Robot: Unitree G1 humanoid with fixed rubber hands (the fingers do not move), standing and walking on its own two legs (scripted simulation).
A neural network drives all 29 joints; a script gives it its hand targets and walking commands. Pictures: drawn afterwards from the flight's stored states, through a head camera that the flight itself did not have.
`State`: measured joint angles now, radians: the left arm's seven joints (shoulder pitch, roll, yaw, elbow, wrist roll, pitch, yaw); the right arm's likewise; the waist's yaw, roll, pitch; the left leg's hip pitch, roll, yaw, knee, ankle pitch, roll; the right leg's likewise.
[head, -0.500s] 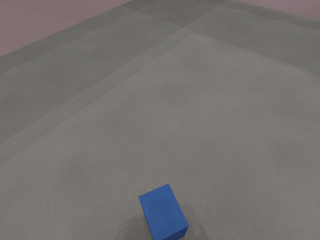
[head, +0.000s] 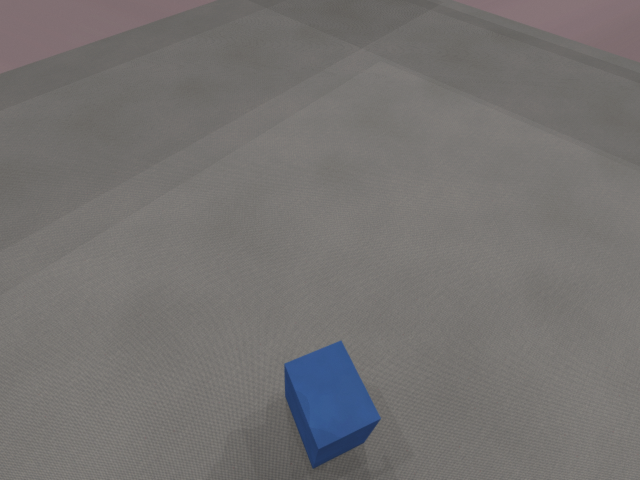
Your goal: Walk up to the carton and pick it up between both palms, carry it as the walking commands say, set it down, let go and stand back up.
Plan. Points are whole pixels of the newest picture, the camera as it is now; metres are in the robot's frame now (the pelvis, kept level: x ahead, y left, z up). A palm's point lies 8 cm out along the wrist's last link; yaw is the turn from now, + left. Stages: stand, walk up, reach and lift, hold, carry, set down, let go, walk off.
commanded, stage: walk up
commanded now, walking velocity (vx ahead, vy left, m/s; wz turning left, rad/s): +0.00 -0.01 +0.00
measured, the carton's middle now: (326, 405) +0.40 -0.05 -0.64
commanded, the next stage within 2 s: none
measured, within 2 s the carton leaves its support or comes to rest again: neither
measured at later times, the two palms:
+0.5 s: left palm out of the picture +0.01 +0.21 -0.14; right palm out of the picture -0.01 -0.27 -0.13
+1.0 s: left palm out of the picture -0.04 +0.09 -0.12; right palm out of the picture +0.07 -0.40 -0.15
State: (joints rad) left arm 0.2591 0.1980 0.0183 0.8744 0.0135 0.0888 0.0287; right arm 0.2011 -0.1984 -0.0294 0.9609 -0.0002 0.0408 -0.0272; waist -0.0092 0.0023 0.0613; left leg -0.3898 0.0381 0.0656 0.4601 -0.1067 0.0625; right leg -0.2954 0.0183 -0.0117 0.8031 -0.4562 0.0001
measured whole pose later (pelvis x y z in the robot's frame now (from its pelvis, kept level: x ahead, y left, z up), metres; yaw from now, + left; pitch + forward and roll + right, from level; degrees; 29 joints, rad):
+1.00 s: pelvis -0.01 -0.15 +0.00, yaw +13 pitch +6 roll +3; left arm 0.27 0.18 0.02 0.91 0.03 0.04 0.00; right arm 0.25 -0.26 -0.07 0.96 0.00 0.04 -0.04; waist 0.00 0.02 0.06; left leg -0.60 0.03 -0.02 1.02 -0.38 0.00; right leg -0.27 -0.05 -0.13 0.55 -0.38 -0.04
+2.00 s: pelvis +0.02 -0.23 -0.01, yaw +21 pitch +0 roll +1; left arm 0.26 0.18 0.02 0.91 0.02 0.02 0.01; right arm 0.25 -0.18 -0.04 0.95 0.00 0.02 -0.02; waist 0.00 -0.03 0.01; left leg -0.24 0.04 0.04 0.52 -0.29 -0.02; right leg -0.31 -0.07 -0.09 0.54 -0.23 0.00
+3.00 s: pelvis +0.00 -0.23 -0.01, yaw +20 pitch -1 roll +0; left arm 0.06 0.18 0.03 0.71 0.01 0.24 -0.01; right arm -0.02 -0.19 -0.04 0.66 0.00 0.25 0.04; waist 0.01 0.02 0.13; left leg -0.30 0.04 0.02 0.63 -0.32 0.00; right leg -0.35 -0.05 -0.07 0.59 -0.23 0.00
